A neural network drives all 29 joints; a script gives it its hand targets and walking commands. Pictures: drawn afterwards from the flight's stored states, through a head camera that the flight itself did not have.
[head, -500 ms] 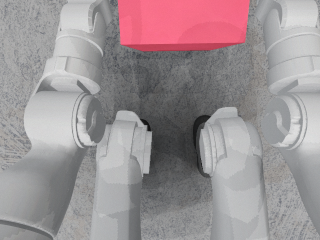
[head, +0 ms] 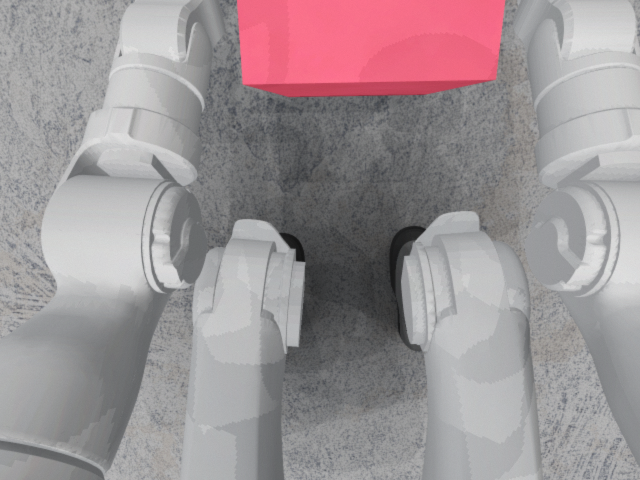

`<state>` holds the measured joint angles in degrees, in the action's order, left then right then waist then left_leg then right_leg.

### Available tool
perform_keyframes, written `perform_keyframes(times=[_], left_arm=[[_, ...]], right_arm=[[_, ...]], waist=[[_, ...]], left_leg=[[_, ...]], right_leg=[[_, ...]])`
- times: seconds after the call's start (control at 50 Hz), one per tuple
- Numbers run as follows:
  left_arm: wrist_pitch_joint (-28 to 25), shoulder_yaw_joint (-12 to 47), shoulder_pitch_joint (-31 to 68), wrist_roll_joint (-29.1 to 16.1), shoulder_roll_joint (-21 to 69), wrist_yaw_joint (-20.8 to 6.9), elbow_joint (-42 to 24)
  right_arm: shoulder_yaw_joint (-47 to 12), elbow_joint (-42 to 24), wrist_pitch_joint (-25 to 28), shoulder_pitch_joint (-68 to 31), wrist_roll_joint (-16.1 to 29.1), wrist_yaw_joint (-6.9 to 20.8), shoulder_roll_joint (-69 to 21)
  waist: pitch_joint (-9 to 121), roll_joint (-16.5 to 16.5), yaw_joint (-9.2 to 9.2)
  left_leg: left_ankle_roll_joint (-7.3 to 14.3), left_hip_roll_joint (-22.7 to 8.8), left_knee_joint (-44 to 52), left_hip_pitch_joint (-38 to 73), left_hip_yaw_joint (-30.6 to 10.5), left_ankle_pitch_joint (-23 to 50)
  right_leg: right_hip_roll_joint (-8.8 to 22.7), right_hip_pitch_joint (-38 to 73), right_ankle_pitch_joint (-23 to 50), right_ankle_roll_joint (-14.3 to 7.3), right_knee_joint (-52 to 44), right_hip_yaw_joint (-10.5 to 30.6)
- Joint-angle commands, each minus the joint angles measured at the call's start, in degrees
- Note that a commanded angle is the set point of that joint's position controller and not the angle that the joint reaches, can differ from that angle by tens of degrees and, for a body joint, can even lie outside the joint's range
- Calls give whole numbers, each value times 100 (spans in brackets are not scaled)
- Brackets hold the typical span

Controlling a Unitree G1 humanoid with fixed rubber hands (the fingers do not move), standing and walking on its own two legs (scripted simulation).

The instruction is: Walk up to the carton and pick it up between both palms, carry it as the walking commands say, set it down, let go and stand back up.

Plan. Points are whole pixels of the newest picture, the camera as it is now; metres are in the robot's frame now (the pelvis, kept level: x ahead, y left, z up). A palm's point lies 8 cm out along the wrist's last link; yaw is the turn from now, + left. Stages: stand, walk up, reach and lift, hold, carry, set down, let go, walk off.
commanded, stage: set down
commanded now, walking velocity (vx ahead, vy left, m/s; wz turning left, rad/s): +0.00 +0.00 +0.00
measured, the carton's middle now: out of the picture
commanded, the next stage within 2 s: let go in 1.72 s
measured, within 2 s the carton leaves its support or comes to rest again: neither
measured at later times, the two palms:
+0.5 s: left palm out of the picture +0.57 +0.14 -0.16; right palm out of the picture +0.56 -0.21 -0.17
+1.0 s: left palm out of the picture +0.58 +0.14 -0.01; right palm out of the picture +0.56 -0.22 -0.02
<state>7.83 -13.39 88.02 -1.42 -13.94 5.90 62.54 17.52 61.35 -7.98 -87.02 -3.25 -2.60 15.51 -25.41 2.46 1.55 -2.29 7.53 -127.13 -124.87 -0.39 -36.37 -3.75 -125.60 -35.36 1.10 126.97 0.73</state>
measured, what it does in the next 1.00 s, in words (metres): rises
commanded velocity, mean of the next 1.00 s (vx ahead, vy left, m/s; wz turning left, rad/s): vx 0.00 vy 0.00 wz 0.00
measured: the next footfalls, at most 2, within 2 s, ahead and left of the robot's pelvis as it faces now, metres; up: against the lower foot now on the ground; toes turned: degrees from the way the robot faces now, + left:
none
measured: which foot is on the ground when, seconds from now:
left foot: down 0.00-1.00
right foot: down 0.00-1.00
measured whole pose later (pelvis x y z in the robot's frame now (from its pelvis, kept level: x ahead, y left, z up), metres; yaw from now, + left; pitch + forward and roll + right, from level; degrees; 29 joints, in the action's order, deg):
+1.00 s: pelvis -0.01 -0.01 +0.12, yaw +0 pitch +31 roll +2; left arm 17.9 -9.2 87.7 -9.6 -21.9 8.7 46.7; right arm 9.1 45.7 -17.7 -86.9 9.8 -6.6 23.9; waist -30.0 1.2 2.1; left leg -1.2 5.0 -104.6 -104.5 -0.6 -31.5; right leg -4.1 -105.9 -30.1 0.2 104.9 1.8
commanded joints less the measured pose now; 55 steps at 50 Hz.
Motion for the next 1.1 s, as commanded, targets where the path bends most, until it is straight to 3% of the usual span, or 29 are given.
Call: perform_keyframes(times=[0.0,0.1,0.12,0.14,0.22,0.32,0.38,0.4,0.44,0.52,0.56,0.6,0.7,0.74,0.76,0.78,0.8,0.82,0.84,0.88,0.9,0.94,0.96,0.98,1.0,1.02,1.04,1.06,1.08], left_arm=[[-345,275,1779,-279,-975,169,-508],[-328,648,1977,-758,-1116,301,-584],[-346,750,2021,-882,-1130,320,-608],[-387,754,2146,-953,-1206,316,-1110],[-377,853,2371,-1015,-1151,260,-785],[-342,775,2189,-1065,-1335,171,-721],[-378,652,2312,-902,-1593,149,-946],[-319,702,2070,-944,-1414,133,-446],[-315,653,2267,-893,-1457,183,-1312],[-75,640,1980,-1045,-1410,320,-1654],[49,538,1717,-993,-1541,345,-1779],[206,694,2263,-954,-1497,443,-2782],[527,470,2098,-858,-1630,491,-2911],[640,601,1766,-1003,-1369,480,-2765],[652,408,1599,-859,-1530,457,-2516],[688,347,1499,-785,-1440,419,-2005],[718,423,1399,-723,-1429,412,-2236],[725,424,1592,-746,-1579,379,-2521],[708,331,1631,-790,-1449,361,-1929],[688,317,1588,-735,-1552,331,-2671],[731,380,1566,-801,-1576,323,-2432],[787,161,1573,-773,-1837,315,-2173],[809,285,1745,-874,-1552,282,-2806],[781,186,1881,-752,-1848,258,-2684],[848,139,1779,-679,-1757,261,-2278],[832,170,1884,-735,-1837,256,-2974],[864,119,1904,-669,-1953,228,-2579],[885,73,1643,-675,-2023,215,-2641],[909,371,2068,-823,-2079,210,-3136]], right_arm=[[-328,-481,322,-1597,285,-316,975],[-515,-697,442,-2064,878,-452,1461],[-682,-712,464,-2176,1090,-439,1444],[-632,-975,485,-2122,1169,-432,1450],[-1006,-535,447,-2407,1578,-268,1422],[-866,-375,449,-2226,1439,-256,1623],[-888,-227,381,-2070,1555,-208,1380],[-897,-101,384,-2059,1425,-244,1561],[-716,-569,390,-2145,1406,-276,1804],[-697,-1602,258,-2229,1357,-416,2016],[-794,-1680,66,-1938,1393,-465,1809],[-575,-2173,-78,-2168,1315,-454,2085],[-640,-2593,-405,-2025,1271,-432,1825],[-755,-2469,-489,-1749,1351,-409,1721],[-558,-2201,-525,-1615,1204,-397,1944],[-661,-1901,-566,-1613,1245,-404,1804],[-697,-2321,-577,-1584,1297,-369,1559],[-678,-2363,-601,-1591,1313,-374,1523],[-836,-1955,-619,-1801,1404,-365,1474],[-715,-2342,-627,-1679,1384,-312,1451],[-706,-2520,-615,-1800,1286,-330,1726],[-733,-2360,-728,-1828,1178,-413,1750],[-719,-3048,-715,-2060,1235,-448,1697],[-859,-2669,-809,-2021,1362,-440,1522],[-652,-2403,-811,-1971,1243,-444,1756],[-701,-2551,-868,-1865,1246,-437,1701],[-704,-2491,-879,-1823,1178,-455,1631],[-807,-2927,-907,-1928,1313,-448,1583],[-717,-2836,-937,-1944,1336,-461,1698]], waist=[[7354,-77,260],[8293,-14,392],[8434,-192,275],[8314,69,266],[7962,48,-10],[8014,-230,213],[7925,-154,-5],[8039,-169,69],[8728,159,133],[10268,-236,264],[10466,-331,59],[10941,-178,226],[10837,-293,133],[10740,-194,260],[10517,-196,249],[10375,-131,21],[10446,-272,193],[10580,-154,71],[10290,-266,-141],[10632,-393,-45],[10681,-375,166],[10935,-556,20],[11331,-589,79],[11102,-555,-274],[10712,-468,-32],[11280,-446,-119],[11135,-522,55],[11438,-505,-141],[11776,-269,103]], left_leg=[[-106,-201,830,3108,339,2252],[-50,-347,806,3665,116,2671],[16,-372,837,3963,23,2910],[-19,-381,822,3862,62,2792],[85,-458,815,3676,40,2611],[98,-448,789,3196,117,2227],[155,-456,951,3251,114,2198],[129,-501,844,3453,116,2344],[40,-436,865,3856,173,2377],[99,-359,1010,4540,252,2739],[159,-319,1141,4365,339,2714],[130,-298,1422,5097,199,2900],[187,-249,1803,5237,263,2739],[201,-231,1995,5334,234,2770],[207,-201,1986,5130,192,2579],[226,-184,2113,5173,217,2498],[212,-213,2343,5118,215,2443],[242,-152,2500,5196,156,2484],[267,-159,2485,4853,317,2355],[233,-175,2810,5083,227,2541],[257,-221,2772,5153,231,2540],[302,-164,2846,4852,293,2352],[200,-134,3110,5193,405,2543],[219,-112,3242,4933,453,2456],[227,-165,3260,4860,449,2274],[184,-139,3428,5162,458,2484],[211,-118,3447,5125,443,2320],[248,-147,3534,5567,396,2640],[249,-165,3559,5900,363,2611]], right_leg=[[-19,4091,2643,156,-958,-204],[70,3833,2895,10,-815,-335],[84,4007,2995,86,-800,-335],[119,3711,2848,14,-832,-285],[179,3453,2731,32,-794,-173],[239,3705,2587,8,-941,-79],[218,3571,2505,46,-893,-92],[186,3714,2557,44,-864,-102],[210,3991,2573,-45,-973,-38],[89,4936,3024,69,-1153,-256],[115,5457,3220,52,-1169,-225],[16,5133,3075,13,-1380,-398],[-14,5135,2877,-9,-1846,-406],[6,5287,2901,-8,-2013,-393],[-23,4959,2676,-50,-2024,-412],[-22,4973,2526,-68,-2211,-285],[-64,5320,2714,-23,-2398,-349],[-53,5454,2784,-4,-2347,-353],[-8,5456,2633,0,-2485,-225],[-63,5901,2938,-25,-2707,-264],[-82,5985,2982,-7,-2786,-213],[-42,6381,2995,35,-2806,-190],[-64,6995,3205,62,-3190,-128],[-31,7002,3106,78,-3237,-57],[-47,6837,2906,75,-3317,-72],[-49,7262,3190,20,-3381,-41],[-73,7165,3073,77,-3526,-94],[-75,7182,3158,115,-3616,-121],[-85,7165,3217,24,-3562,-157]])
